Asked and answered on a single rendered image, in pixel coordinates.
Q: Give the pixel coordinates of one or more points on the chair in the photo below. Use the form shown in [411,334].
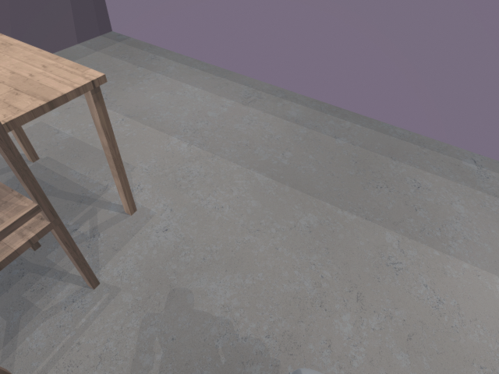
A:
[24,222]

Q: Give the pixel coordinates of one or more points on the table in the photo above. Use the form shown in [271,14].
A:
[34,82]

